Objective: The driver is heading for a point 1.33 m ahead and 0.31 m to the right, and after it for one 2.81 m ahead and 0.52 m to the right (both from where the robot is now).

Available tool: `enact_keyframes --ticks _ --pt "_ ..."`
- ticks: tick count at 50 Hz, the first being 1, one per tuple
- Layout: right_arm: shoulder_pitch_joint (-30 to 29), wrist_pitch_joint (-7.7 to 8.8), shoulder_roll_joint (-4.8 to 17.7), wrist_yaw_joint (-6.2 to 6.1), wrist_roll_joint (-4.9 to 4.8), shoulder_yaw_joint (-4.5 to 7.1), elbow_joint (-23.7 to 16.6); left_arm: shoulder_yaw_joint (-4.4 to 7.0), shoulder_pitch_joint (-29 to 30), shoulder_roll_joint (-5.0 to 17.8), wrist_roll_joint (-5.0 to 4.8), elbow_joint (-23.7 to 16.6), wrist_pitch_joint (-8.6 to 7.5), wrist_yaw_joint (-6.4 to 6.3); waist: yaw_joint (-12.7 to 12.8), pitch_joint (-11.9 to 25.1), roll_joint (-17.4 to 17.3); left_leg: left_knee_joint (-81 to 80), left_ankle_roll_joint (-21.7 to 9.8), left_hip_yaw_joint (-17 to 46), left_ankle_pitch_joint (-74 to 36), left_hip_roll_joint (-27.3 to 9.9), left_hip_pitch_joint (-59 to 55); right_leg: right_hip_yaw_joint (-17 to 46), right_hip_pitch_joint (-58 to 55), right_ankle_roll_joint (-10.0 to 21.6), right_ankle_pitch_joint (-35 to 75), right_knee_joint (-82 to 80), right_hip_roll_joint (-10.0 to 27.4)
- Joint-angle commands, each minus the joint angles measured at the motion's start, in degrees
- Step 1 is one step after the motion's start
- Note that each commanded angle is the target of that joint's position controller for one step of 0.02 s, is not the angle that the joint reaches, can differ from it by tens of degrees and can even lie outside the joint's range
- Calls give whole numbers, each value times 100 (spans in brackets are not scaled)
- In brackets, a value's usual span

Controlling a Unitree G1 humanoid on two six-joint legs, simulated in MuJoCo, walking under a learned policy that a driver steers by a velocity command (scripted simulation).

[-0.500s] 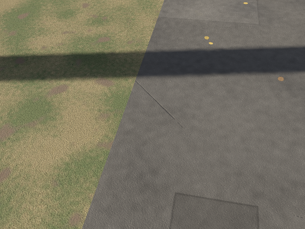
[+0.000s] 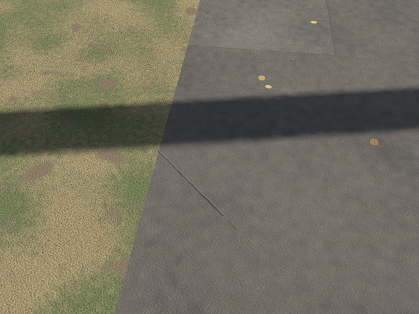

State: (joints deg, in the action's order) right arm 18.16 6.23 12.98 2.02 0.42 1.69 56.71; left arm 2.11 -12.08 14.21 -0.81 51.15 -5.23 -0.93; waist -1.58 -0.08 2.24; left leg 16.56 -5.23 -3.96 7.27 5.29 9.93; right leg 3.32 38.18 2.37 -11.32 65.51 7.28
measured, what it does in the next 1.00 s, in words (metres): walks ahead, turning right: right foot, then left foot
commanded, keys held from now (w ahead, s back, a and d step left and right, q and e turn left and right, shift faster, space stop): w+e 0.60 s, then w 0.40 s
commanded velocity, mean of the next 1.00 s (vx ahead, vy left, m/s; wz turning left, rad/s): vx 0.50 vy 0.00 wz -0.35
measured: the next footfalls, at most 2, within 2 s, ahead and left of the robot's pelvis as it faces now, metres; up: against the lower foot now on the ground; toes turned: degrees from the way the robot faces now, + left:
right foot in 0.32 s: +0.34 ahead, -0.18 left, +0.00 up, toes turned -11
left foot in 0.82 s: +0.68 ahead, -0.08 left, +0.00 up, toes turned -22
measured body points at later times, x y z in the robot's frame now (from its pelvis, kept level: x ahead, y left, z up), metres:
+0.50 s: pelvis +0.28 -0.10 +0.00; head +0.31 -0.12 +0.44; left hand +0.43 +0.13 -0.12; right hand +0.34 -0.39 -0.13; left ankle +0.29 +0.07 -0.65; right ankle +0.30 -0.18 -0.74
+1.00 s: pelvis +0.57 -0.13 +0.00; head +0.60 -0.12 +0.45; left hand +0.76 +0.08 -0.13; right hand +0.56 -0.42 -0.11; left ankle +0.64 -0.06 -0.74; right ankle +0.48 -0.24 -0.66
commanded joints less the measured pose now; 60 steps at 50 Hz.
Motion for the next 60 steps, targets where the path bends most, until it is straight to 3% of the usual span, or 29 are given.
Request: enact_keyframes --ticks 1,6,12,14,15,16,17,18,19,20,21,22,23,26,32,35,38,40,41,42,43,44,45,46,47,49,52,56,60 --pt "-289 122 771 -114 20 129 -309 76 -322 252 41 -183 46 -28 287 -283 -459 -1182 -940 1021 -466 -1646 562 47 143 -133 932 -667 259" --pt "176 65 935 -213 -38 147 -161 33 695 148 -27 -500 -3 103 -116 -316 -426 -1140 -641 483 -632 -1690 -263 -148 184 -65 1856 -2327 4" --pt "424 -125 1030 -239 -89 200 -16 9 1366 178 -56 -996 -3 354 -275 -521 -445 -552 -440 172 -1065 -2131 -1601 -328 556 202 844 -3000 -184" --pt "194 -205 1186 -264 -97 243 -123 82 1080 338 -44 -1070 -7 420 -21 -251 -620 181 -286 -72 -2765 -2109 -1635 -696 -180 394 250 -3080 -487" --pt "53 -260 1216 -285 -84 248 -192 194 456 505 -44 -954 -6 429 345 145 -643 1061 -158 -295 -3803 -1975 -1470 -924 -1111 524 287 -3222 -770" --pt "54 -293 1103 -318 -37 201 -293 402 -571 872 -65 -671 2 394 767 701 -486 2410 37 -531 -4017 -1681 -882 -848 -2555 722 496 -3378 -999" --pt "283 -198 792 -312 46 70 -548 635 -1491 1634 -26 -564 46 297 933 1459 518 4705 390 -688 -2157 -1152 1224 1389 -4760 1437 360 -3492 344" --pt "478 60 342 -215 66 -95 -650 597 -1445 1687 -61 -653 25 296 623 2162 1373 6270 556 247 2254 -84 3074 4320 -6108 2219 -218 -4647 1346" --pt "-52 286 926 -120 -133 59 -786 468 -1469 1234 -1 -655 14 283 830 1952 923 6593 336 1044 2104 -497 3698 4004 -6042 1903 -257 -4824 1187" --pt "-502 378 1010 -100 -261 74 -967 400 -1125 973 24 -730 13 254 742 1257 596 6398 214 933 1658 -748 3862 3056 -5324 1650 209 -4769 965" --pt "-647 384 961 -137 -171 79 -987 348 -642 829 37 -867 18 268 479 802 -130 5878 217 879 1244 -996 3589 2357 -4359 1500 826 -4861 722" --pt "-615 316 1002 -184 -81 144 -979 292 -303 657 64 -1004 13 269 246 639 -215 5381 255 886 1028 -1185 3128 1928 -3680 1390 1296 -4982 538" --pt "-531 216 952 -185 -51 163 -1011 265 -135 595 91 -1083 18 270 80 517 -140 5136 313 901 953 -1254 2793 1761 -3226 1377 1464 -5140 383" --pt "-609 31 762 -223 50 172 -1163 330 -267 823 20 -1088 -13 194 -30 282 -88 4364 609 737 544 -1154 2659 1308 -2620 1461 2039 -5353 168" --pt "-1865 64 522 -196 -5 93 -1575 367 -823 913 -32 -962 49 31 434 49 256 1783 725 582 -1384 -731 2313 927 -2505 1037 1257 -5294 -196" --pt "-2191 126 618 -122 -45 103 -1719 345 -1107 854 -41 -789 42 38 601 -44 305 1399 593 651 -1534 -715 2231 1187 -2907 996 1041 -5130 53" --pt "-2230 204 804 -49 -36 156 -1815 363 -1140 907 -16 -726 97 -1 543 -96 356 1118 358 689 -894 -714 2319 1519 -3603 935 1336 -4753 367" --pt "-1787 243 931 -54 -31 224 -1730 371 -998 949 3 -746 158 -10 284 66 445 916 158 476 -473 -557 1687 1509 -3779 816 2361 -4276 312" --pt "-1139 257 1094 -82 -2 315 -1551 327 -913 853 33 -791 177 0 -15 497 376 853 -19 426 -596 -544 738 1294 -3681 692 3094 -3552 3" --pt "-169 257 1355 -110 50 390 -1419 233 -812 683 102 -920 176 16 -435 1288 36 1087 -399 1183 -808 -1290 -815 992 -2896 499 2450 -2137 -339" --pt "653 178 1799 -113 68 546 -1218 107 -1687 261 -10 -868 82 57 -310 2124 -1504 931 -1382 3493 29 -2509 -3148 450 -639 -2 10 37 -1229" --pt "791 146 1390 -58 -97 456 -1097 104 -1722 464 -88 -815 14 65 -362 2029 -1799 122 -1425 4834 1342 -2809 -3230 764 358 12 -2120 760 -1224" --pt "360 128 1048 -70 -154 358 -1189 212 -1058 907 -157 -922 -8 77 -392 1041 -1124 -17 -1113 4194 1946 -2634 -2408 797 778 68 -1712 1060 -872" --pt "-120 77 929 -80 -109 295 -1312 202 -567 911 -93 -1056 -9 75 -253 503 -568 -145 -913 3446 1616 -2408 -1508 476 664 81 -1193 867 -550" --pt "-379 56 813 -60 -53 242 -1340 208 -326 833 13 -1127 -9 77 -110 109 -399 -353 -887 2981 1083 -2183 -768 338 505 59 -866 479 -363" --pt "-542 75 695 -33 11 190 -1329 219 -501 654 50 -1087 43 73 150 43 -647 -606 -786 2322 277 -1804 -115 244 -48 26 -518 -16 -120" --pt "-333 111 912 -55 -39 244 -1184 171 -398 462 73 -1149 78 43 173 33 -679 -798 -904 1721 -809 -1712 -6 51 53 -122 -96 -584 -42" --pt "5 20 1030 -133 -106 265 -1018 113 331 313 81 -1352 27 63 -49 -17 -583 -824 -724 1140 -1457 -1534 -225 -108 114 -214 1076 -1973 -79" --pt "452 -61 1099 -152 -158 249 -822 74 1082 241 7 -1560 -16 168 -345 -196 -603 -734 -608 982 -1138 -1545 -464 -281 -153 -203 1662 -3012 -289"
